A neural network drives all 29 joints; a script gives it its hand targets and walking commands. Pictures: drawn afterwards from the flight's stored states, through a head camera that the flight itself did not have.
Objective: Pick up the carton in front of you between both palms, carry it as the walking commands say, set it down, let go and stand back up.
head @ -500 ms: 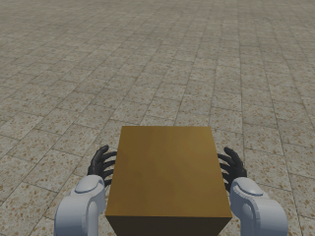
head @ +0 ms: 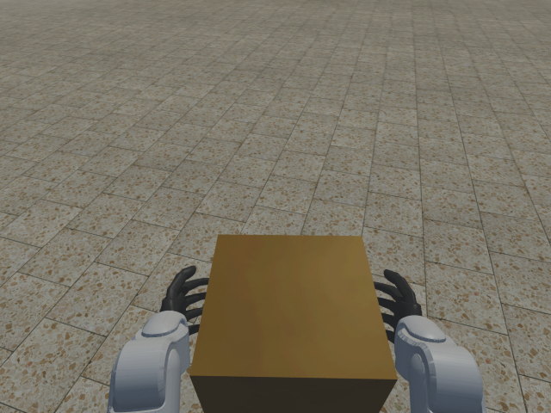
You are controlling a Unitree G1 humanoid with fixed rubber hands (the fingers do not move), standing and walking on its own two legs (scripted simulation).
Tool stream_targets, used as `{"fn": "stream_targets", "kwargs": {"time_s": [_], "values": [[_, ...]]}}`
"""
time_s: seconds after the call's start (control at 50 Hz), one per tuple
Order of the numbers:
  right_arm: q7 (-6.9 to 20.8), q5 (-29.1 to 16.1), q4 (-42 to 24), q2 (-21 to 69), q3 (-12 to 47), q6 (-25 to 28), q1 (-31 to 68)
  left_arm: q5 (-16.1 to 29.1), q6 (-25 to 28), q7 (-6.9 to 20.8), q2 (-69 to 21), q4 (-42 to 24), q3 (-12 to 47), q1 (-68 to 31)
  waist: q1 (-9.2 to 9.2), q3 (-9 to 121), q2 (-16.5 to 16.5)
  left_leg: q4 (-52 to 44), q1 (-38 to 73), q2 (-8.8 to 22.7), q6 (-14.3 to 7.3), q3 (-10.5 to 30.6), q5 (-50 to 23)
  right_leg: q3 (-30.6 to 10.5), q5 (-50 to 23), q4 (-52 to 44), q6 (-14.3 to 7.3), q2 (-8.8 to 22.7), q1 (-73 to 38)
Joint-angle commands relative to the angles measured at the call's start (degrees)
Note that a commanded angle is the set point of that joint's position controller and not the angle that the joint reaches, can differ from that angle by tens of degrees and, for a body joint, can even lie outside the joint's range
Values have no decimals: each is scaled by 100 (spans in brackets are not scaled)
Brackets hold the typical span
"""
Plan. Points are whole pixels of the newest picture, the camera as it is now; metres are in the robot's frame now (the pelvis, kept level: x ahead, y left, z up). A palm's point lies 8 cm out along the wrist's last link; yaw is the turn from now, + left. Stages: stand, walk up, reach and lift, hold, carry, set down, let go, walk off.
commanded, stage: carry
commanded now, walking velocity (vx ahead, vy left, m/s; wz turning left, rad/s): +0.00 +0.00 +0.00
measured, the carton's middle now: (288, 343) +0.26 +0.00 +0.00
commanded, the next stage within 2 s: hold in 0.94 s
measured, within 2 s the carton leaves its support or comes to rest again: neither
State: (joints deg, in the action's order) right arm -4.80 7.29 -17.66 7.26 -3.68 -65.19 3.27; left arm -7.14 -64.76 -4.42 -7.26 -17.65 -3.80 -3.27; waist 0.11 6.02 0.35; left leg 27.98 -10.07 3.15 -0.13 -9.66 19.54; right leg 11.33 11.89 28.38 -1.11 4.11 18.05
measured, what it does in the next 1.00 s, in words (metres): stands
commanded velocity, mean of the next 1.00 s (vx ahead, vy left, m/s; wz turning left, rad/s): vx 0.00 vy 0.00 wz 0.00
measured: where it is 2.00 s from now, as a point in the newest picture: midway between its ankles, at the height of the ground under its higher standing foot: outside the picture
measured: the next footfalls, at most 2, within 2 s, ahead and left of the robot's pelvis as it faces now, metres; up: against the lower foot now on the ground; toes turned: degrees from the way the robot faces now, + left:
none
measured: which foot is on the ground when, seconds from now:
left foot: down 0.00-1.00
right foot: down 0.00-1.00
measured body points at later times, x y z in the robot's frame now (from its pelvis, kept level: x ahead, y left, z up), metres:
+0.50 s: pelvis -0.02 +0.01 +0.00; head -0.03 +0.00 +0.45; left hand +0.28 +0.16 +0.02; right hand +0.28 -0.15 +0.02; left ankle -0.05 +0.10 -0.74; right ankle +0.03 -0.11 -0.74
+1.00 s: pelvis -0.02 +0.01 +0.00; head -0.02 +0.01 +0.45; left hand +0.27 +0.17 +0.03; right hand +0.28 -0.14 +0.03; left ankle -0.05 +0.10 -0.74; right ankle +0.03 -0.11 -0.73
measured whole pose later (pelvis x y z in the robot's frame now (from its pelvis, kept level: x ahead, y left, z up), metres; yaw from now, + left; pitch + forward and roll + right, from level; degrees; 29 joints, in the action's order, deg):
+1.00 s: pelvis -0.02 +0.01 +0.00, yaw +2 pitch -1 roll -1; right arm -1.8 12.7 4.9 7.6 -8.3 -42.0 8.9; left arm -12.6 -40.6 -1.0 -7.8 6.9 -7.9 -9.8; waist -0.9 0.3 1.2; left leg 26.9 -8.0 1.6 -1.5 -7.3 17.7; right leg 6.5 9.2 25.4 -0.5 3.1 14.5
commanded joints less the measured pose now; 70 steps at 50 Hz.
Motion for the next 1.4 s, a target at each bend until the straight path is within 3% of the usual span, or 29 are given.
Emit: {"fn": "stream_targets", "kwargs": {"time_s": [0.0, 0.34, 0.44, 0.58, 0.92, 0.94, 0.96, 1.0, 1.02, 1.06, 1.08, 1.14, 1.2, 1.28, 1.38], "values": [[1158, -1611, -181, 4614, 3594, 397, 2419, 1616, 350, 1156, -4616, -133, 3605, -2345, -8, 809, -15, -576, -279, 639, -82, 573, -980, -694, -1089, -332, -7, 594, -762], [1429, -698, 1929, 4443, 2475, 2322, 2957, 701, 2286, 1407, -4439, 2006, 2466, -2882, -6, 977, -22, -550, -296, 613, -120, 599, -987, -686, -1087, -318, 10, 599, -766], [1550, -641, 2367, 4766, 2461, 2834, 3288, 633, 2793, 1531, -4762, 2450, 2419, -3206, -14, 1114, -30, -489, -233, 609, -124, 601, -1117, -666, -1184, -274, 17, 600, -825], [1589, -896, 2052, 5129, 2875, 2677, 3160, 847, 2640, 1575, -5117, 2121, 2833, -3066, -23, 1327, -22, -299, -133, 610, -118, 572, -1579, -626, -1544, -127, 6, 619, -878], [1559, -843, 2008, 4969, 2743, 2473, 3087, 816, 2441, 1548, -4975, 2076, 2739, -3027, -12, 1166, 0, -356, -215, 609, -163, 604, -1537, -605, -1333, -139, 48, 601, -790], [1549, -844, 1933, 4985, 2617, 2453, 2392, 751, 2464, 1559, -5080, 2267, 2503, -2416, -82, 499, 437, -724, -148, -550, -152, 1692, -3476, -1434, -2370, -270, -135, -958, -2200], [1528, -786, 1648, 4638, 2648, 2554, 2541, 608, 2613, 1452, -4920, 2149, 2457, -2340, 42, 791, 462, -703, 118, -528, -103, 1737, -3763, -1628, -2879, -305, -132, -879, -2372], [1517, -781, 1609, 4637, 2654, 2599, 2682, 415, 2675, 1360, -4672, 2152, 2253, -2319, 118, 848, 135, -675, 736, -583, -87, 1683, -4002, -1651, -2880, -444, 2, -906, -2109], [1544, -788, 1613, 4607, 2733, 2615, 2850, 319, 2706, 1334, -4661, 2326, 2114, -2323, 167, 881, 208, -819, 840, -614, -115, 1656, -3311, -1631, -2480, -504, 66, -939, -2122], [1577, -782, 1644, 4648, 2727, 2651, 2898, 385, 2748, 1344, -4763, 2246, 2212, -2488, 126, 751, 48, -856, 1065, -636, -92, 1636, -3272, -1568, -2247, -570, 119, -1031, -1912], [1600, -767, 1695, 4648, 2701, 2677, 3001, 403, 2743, 1369, -4829, 2273, 2242, -2653, 104, 744, 265, -963, 1081, -626, -72, 1639, -2794, -1546, -1816, -602, 100, -1060, -1916], [1579, -649, 2054, 4888, 2498, 2675, 2920, 698, 2700, 1530, -5014, 2199, 2587, -3175, -160, 626, 194, -921, 945, -618, 59, 1625, -2666, -1521, -1439, -696, 29, -1096, -1824], [1558, -481, 2373, 4970, 2235, 2625, 2884, 708, 2630, 1659, -5010, 2405, 2548, -3346, -273, 352, 207, -1018, 579, -640, 69, 1589, -1970, -1493, -1041, -775, -27, -1051, -1919], [1604, -315, 2910, 5153, 1888, 2615, 3659, 457, 2694, 1812, -4914, 3056, 2002, -4014, -169, -112, 85, -1091, -181, -655, -71, 1493, -586, -1434, -203, -743, 5, -953, -2053], [1767, 23, 4192, 5476, 1101, 2928, 5372, -241, 3171, 2021, -4891, 4571, 755, -5435, 93, -213, -36, -742, -770, -674, -331, 1371, 705, -1479, 1156, -483, 78, -852, -1859]]}}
